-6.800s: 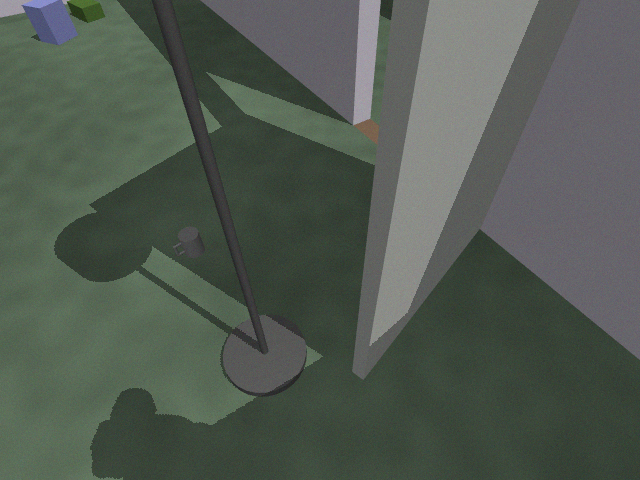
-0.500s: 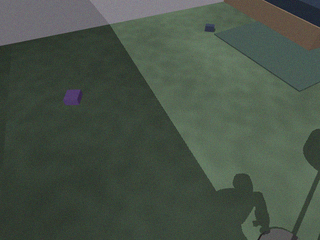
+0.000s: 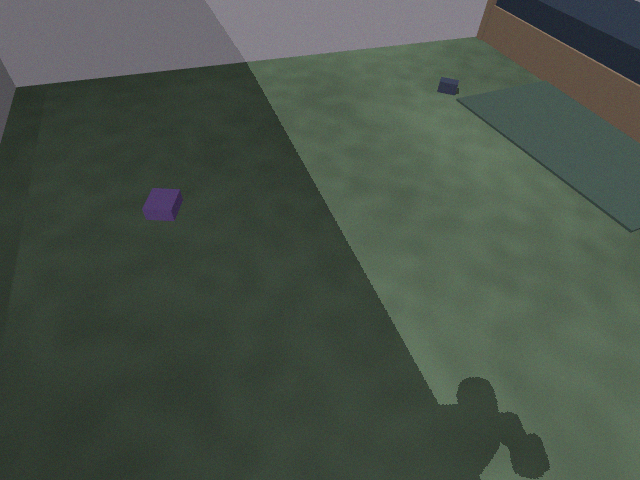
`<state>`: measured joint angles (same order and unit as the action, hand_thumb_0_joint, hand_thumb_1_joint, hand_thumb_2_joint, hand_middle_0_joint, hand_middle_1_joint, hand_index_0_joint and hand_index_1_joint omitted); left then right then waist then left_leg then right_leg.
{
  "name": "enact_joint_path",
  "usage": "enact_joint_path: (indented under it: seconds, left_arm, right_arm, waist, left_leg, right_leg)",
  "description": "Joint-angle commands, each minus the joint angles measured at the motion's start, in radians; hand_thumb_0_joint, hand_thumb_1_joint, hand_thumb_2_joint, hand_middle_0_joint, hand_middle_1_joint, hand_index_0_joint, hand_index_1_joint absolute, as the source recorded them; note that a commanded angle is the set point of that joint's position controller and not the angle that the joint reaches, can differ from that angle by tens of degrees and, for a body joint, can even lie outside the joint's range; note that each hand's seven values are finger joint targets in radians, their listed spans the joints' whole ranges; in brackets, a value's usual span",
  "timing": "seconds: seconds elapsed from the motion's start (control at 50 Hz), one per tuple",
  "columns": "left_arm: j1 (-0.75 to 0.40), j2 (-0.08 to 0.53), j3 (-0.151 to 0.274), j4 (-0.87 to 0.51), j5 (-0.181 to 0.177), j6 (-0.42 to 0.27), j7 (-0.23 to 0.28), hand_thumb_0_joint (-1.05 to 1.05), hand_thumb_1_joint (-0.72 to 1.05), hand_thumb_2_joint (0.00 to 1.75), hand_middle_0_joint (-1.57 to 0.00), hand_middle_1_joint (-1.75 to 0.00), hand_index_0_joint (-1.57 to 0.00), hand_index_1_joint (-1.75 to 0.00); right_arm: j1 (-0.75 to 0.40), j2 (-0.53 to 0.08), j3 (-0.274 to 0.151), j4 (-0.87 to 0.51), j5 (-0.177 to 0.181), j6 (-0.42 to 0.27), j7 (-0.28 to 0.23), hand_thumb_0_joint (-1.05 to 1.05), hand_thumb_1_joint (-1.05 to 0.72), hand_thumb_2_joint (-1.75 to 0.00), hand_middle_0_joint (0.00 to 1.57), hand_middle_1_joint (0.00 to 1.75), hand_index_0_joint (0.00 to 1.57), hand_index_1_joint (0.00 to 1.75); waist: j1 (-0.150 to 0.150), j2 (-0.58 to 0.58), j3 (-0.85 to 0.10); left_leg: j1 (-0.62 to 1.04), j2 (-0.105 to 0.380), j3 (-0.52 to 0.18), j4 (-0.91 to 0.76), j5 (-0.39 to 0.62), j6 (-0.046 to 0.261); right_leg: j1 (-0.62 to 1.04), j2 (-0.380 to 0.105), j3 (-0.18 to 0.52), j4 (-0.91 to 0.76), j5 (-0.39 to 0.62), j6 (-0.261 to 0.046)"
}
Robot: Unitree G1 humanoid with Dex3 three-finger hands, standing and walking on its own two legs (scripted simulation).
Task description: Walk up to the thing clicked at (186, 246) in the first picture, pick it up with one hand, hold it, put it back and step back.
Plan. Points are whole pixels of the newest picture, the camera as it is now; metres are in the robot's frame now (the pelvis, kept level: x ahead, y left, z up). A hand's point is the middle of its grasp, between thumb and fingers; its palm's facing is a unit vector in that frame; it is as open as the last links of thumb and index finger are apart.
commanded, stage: walk up
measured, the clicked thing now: out of the picture +0.34 -1.18 -0.70
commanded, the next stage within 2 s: none
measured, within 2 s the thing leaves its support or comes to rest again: neither
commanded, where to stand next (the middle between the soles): +1.30 -0.07 m, yaw -1 degrees
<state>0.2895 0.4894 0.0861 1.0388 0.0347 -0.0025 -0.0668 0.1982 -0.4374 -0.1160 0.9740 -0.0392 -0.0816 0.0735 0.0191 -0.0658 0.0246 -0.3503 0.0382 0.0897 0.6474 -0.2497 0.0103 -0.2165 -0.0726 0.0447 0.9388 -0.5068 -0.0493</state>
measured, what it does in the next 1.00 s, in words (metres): walks ahead: right foot, then left foot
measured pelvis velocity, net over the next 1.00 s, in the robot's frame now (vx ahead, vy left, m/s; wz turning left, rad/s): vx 0.51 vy -0.03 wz -0.04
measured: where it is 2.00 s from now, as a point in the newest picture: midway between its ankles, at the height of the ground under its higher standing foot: (352, 278)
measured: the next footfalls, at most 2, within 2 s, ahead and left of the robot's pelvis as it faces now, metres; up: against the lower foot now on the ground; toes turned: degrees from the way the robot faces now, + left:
right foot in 0.40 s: +0.36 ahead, -0.17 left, +0.00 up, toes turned -8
left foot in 0.84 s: +0.61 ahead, +0.09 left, +0.00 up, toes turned +5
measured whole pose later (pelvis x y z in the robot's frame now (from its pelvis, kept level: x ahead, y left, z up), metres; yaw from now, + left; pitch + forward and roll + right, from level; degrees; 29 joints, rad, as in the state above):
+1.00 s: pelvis +0.51 -0.03 +0.01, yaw -2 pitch -2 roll +1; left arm 0.32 0.46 0.04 0.93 0.00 -0.05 -0.05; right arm 0.22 -0.38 -0.06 0.84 -0.01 -0.10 0.06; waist 0.01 -0.07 0.08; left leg -0.30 0.04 0.12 0.54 -0.21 0.02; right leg -0.41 -0.06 0.02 1.10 -0.37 -0.03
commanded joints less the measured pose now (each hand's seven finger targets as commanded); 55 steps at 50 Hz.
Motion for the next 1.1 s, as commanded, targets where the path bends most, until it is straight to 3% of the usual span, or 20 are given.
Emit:
enact_joint_path:
  seconds: [0.0, 0.04, 0.12, 0.26, 0.32, 0.36, 0.38, 0.4, 0.42, 0.46, 0.52, 0.62, 0.7, 0.76, 0.8, 0.82, 0.84, 0.86, 0.94, 1.08]
  left_arm:
    - [-0.061, 0.19, 0.018, -0.111, -0.037, -0.057, 0.007, 0.0, 0.9, 0.9, -0.2, -0.3, -0.2, -0.3]
    - [-0.02, 0.192, 0.027, -0.083, -0.029, -0.052, -0.008, 0.0, 0.9, 0.9, -0.2, -0.3, -0.2, -0.3]
    - [-0.075, 0.168, 0.029, -0.123, -0.018, -0.042, -0.033, 0.0, 0.9, 0.9, -0.2, -0.3, -0.2, -0.3]
    - [-0.258, 0.113, 0.019, -0.203, -0.017, -0.055, -0.049, 0.0, 0.9, 0.9, -0.2, -0.3, -0.2, -0.3]
    - [-0.227, 0.106, 0.026, -0.189, -0.021, -0.061, -0.04, 0.0, 0.9, 0.9, -0.2, -0.3, -0.2, -0.3]
    - [-0.022, 0.15, 0.058, -0.134, -0.023, -0.071, -0.018, 0.0, 0.9, 0.9, -0.2, -0.3, -0.2, -0.3]
    - [0.13, 0.219, 0.084, -0.113, -0.016, -0.078, -0.001, 0.0, 0.9, 0.9, -0.2, -0.3, -0.2, -0.3]
    - [0.166, 0.324, 0.099, -0.123, -0.028, -0.085, 0.008, 0.0, 0.9, 0.9, -0.2, -0.3, -0.2, -0.3]
    - [0.109, 0.317, 0.096, -0.146, -0.046, -0.082, 0.012, 0.0, 0.9, 0.9, -0.2, -0.3, -0.2, -0.3]
    - [0.007, 0.237, 0.073, -0.173, -0.052, -0.084, 0.023, 0.0, 0.9, 0.9, -0.2, -0.3, -0.2, -0.3]
    - [-0.055, 0.17, 0.048, -0.194, -0.044, -0.097, 0.024, 0.0, 0.9, 0.9, -0.2, -0.3, -0.2, -0.3]
    - [-0.061, 0.195, 0.052, -0.24, -0.029, -0.111, 0.016, 0.0, 0.9, 0.9, -0.2, -0.3, -0.2, -0.3]
    - [-0.021, 0.201, 0.051, -0.237, -0.027, -0.111, 0.01, 0.0, 0.9, 0.9, -0.2, -0.3, -0.2, -0.3]
    - [-0.035, 0.216, 0.049, -0.246, -0.025, -0.102, 0.012, 0.0, 0.9, 0.9, -0.2, -0.3, -0.2, -0.3]
    - [-0.005, 0.162, 0.024, -0.249, -0.025, -0.095, 0.021, 0.0, 0.9, 0.9, -0.2, -0.3, -0.2, -0.3]
    - [0.041, 0.093, 0.001, -0.255, -0.037, -0.093, 0.026, 0.0, 0.9, 0.9, -0.2, -0.3, -0.2, -0.3]
    - [0.063, 0.118, 0.012, -0.255, -0.053, -0.088, 0.035, 0.0, 0.9, 0.9, -0.2, -0.3, -0.2, -0.3]
    - [0.023, 0.192, 0.016, -0.236, -0.038, -0.084, 0.045, 0.0, 0.9, 0.9, -0.2, -0.3, -0.2, -0.3]
    - [0.095, 0.164, 0.014, -0.167, -0.043, -0.077, 0.024, 0.0, 0.9, 0.9, -0.2, -0.3, -0.2, -0.3]
    - [-0.044, 0.126, 0.019, -0.207, -0.02, -0.07, -0.018, 0.0, 0.9, 0.9, -0.2, -0.3, -0.2, -0.3]
  right_arm:
    - [0.003, -0.286, -0.047, -0.091, 0.025, -0.02, -0.034, 0.0, -0.9, -0.9, 0.2, 0.3, 0.2, 0.3]
    - [0.009, -0.244, -0.03, -0.097, 0.029, -0.029, -0.034, 0.0, -0.9, -0.9, 0.2, 0.3, 0.2, 0.3]
    - [0.029, -0.251, -0.032, -0.115, 0.026, -0.043, -0.03, 0.0, -0.9, -0.9, 0.2, 0.3, 0.2, 0.3]
    - [0.105, -0.254, -0.034, -0.116, 0.028, -0.039, -0.032, 0.0, -0.9, -0.9, 0.2, 0.3, 0.2, 0.3]
    - [0.118, -0.255, -0.036, -0.128, 0.023, -0.025, -0.04, 0.0, -0.9, -0.9, 0.2, 0.3, 0.2, 0.3]
    - [0.126, -0.214, -0.018, -0.142, 0.017, -0.018, -0.045, 0.0, -0.9, -0.9, 0.2, 0.3, 0.2, 0.3]
    - [0.17, -0.154, 0.006, -0.149, 0.022, -0.017, -0.045, 0.0, -0.9, -0.9, 0.2, 0.3, 0.2, 0.3]
    - [0.194, -0.123, 0.018, -0.181, 0.046, -0.02, -0.045, 0.0, -0.9, -0.9, 0.2, 0.3, 0.2, 0.3]
    - [0.112, -0.212, 0.001, -0.16, 0.033, -0.014, -0.057, 0.0, -0.9, -0.9, 0.2, 0.3, 0.2, 0.3]
    - [0.089, -0.203, 0.002, -0.133, 0.052, -0.016, -0.048, 0.0, -0.9, -0.9, 0.2, 0.3, 0.2, 0.3]
    - [0.148, -0.178, 0.002, -0.105, 0.033, -0.002, -0.024, 0.0, -0.9, -0.9, 0.2, 0.3, 0.2, 0.3]
    - [0.033, -0.162, -0.007, -0.149, 0.016, 0.008, 0.009, 0.0, -0.9, -0.9, 0.2, 0.3, 0.2, 0.3]
    - [-0.05, -0.136, -0.01, -0.173, 0.015, -0.004, 0.018, 0.0, -0.9, -0.9, 0.2, 0.3, 0.2, 0.3]
    - [-0.007, -0.159, -0.022, -0.157, 0.017, -0.01, 0.013, 0.0, -0.9, -0.9, 0.2, 0.3, 0.2, 0.3]
    - [0.201, -0.224, -0.047, -0.098, 0.0, -0.02, -0.004, 0.0, -0.9, -0.9, 0.2, 0.3, 0.2, 0.3]
    - [0.312, -0.311, -0.075, -0.085, -0.015, -0.023, -0.02, 0.0, -0.9, -0.9, 0.2, 0.3, 0.2, 0.3]
    - [0.289, -0.349, -0.078, -0.127, 0.007, -0.026, -0.026, 0.0, -0.9, -0.9, 0.2, 0.3, 0.2, 0.3]
    - [0.23, -0.345, -0.083, -0.139, 0.042, -0.022, -0.028, 0.0, -0.9, -0.9, 0.2, 0.3, 0.2, 0.3]
    - [0.079, -0.23, -0.023, -0.174, 0.046, -0.027, -0.039, 0.0, -0.9, -0.9, 0.2, 0.3, 0.2, 0.3]
    - [0.079, -0.257, -0.026, -0.192, 0.035, -0.038, -0.029, 0.0, -0.9, -0.9, 0.2, 0.3, 0.2, 0.3]
  waist:
    - [-0.022, 0.151, 0.053]
    - [-0.013, 0.185, 0.071]
    - [-0.02, 0.186, 0.106]
    - [-0.069, 0.158, 0.082]
    - [-0.046, 0.152, 0.027]
    - [0.065, 0.025, -0.108]
    - [0.126, -0.141, -0.2]
    - [0.113, -0.312, -0.228]
    - [0.118, -0.147, -0.152]
    - [0.068, -0.049, -0.051]
    - [0.002, -0.077, 0.027]
    - [0.012, -0.064, 0.066]
    - [0.036, -0.03, 0.055]
    - [-0.002, 0.008, 0.011]
    - [-0.109, 0.175, -0.094]
    - [-0.155, 0.387, -0.152]
    - [-0.136, 0.354, -0.157]
    - [-0.121, 0.194, -0.148]
    - [-0.019, 0.2, -0.004]
    - [-0.042, 0.213, 0.042]
  left_leg:
    - [0.249, 0.312, -0.498, -0.495, -0.478, 0.171]
    - [0.17, 0.255, -0.33, -0.517, -0.34, 0.152]
    - [0.154, 0.255, -0.225, -0.562, -0.298, 0.191]
    - [0.28, 0.219, -0.097, -0.475, 0.009, 0.168]
    - [0.297, 0.214, -0.066, -0.336, 0.236, 0.154]
    - [0.201, 0.139, 0.0, 0.036, 0.366, 0.105]
    - [0.038, 0.061, 0.038, 0.326, 0.201, 0.069]
    - [-0.258, -0.083, 0.006, 0.542, -0.227, 0.019]
    - [-0.307, -0.004, -0.115, 0.619, -0.251, 0.022]
    - [-0.277, 0.035, -0.161, 0.609, -0.115, 0.039]
    - [-0.182, 0.071, -0.133, 0.43, -0.03, 0.025]
    - [-0.186, 0.096, -0.071, 0.138, 0.036, -0.023]
    - [-0.086, 0.077, -0.038, -0.052, 0.19, -0.01]
    - [0.073, 0.048, -0.01, -0.089, 0.15, 0.015]
    - [0.377, 0.017, -0.03, -0.126, 0.008, 0.069]
    - [0.519, 0.192, -0.302, -0.206, -0.155, 0.133]
    - [0.569, 0.392, -0.777, -0.409, -0.294, 0.228]
    - [0.485, 0.41, -0.751, -0.411, -0.307, 0.261]
    - [0.191, 0.267, -0.275, -0.4, -0.014, 0.184]
    - [0.155, 0.234, -0.156, -0.434, -0.092, 0.215]
  right_leg:
    - [-0.47, -0.028, 0.117, 0.2, 0.153, 0.006]
    - [-0.383, -0.043, 0.076, 0.101, 0.229, 0.04]
    - [-0.37, -0.065, 0.008, -0.061, 0.282, 0.076]
    - [-0.305, -0.054, -0.081, -0.335, 0.423, 0.034]
    - [-0.163, 0.002, -0.141, -0.362, 0.358, 0.01]
    - [0.184, 0.045, -0.15, -0.42, 0.308, -0.018]
    - [0.373, -0.07, 0.027, -0.476, 0.119, -0.043]
    - [0.535, -0.35, 0.575, -0.664, 0.05, -0.165]
    - [0.43, -0.383, 0.616, -0.684, 0.067, -0.223]
    - [0.261, -0.291, 0.323, -0.65, 0.295, -0.202]
    - [0.057, -0.192, 0.12, -0.699, 0.295, -0.157]
    - [-0.018, -0.186, 0.027, -0.769, 0.118, -0.178]
    - [0.013, -0.166, -0.031, -0.709, 0.23, -0.142]
    - [-0.002, -0.187, -0.027, -0.61, 0.301, -0.132]
    - [-0.111, -0.092, -0.11, -0.212, 0.483, -0.083]
    - [-0.302, 0.007, -0.157, 0.106, 0.327, -0.032]
    - [-0.489, 0.14, -0.068, 0.247, -0.012, -0.008]
    - [-0.476, 0.053, 0.048, 0.315, 0.021, -0.018]
    - [-0.337, -0.046, 0.033, 0.144, 0.162, 0.02]
    - [-0.289, -0.064, -0.062, -0.213, 0.313, 0.048]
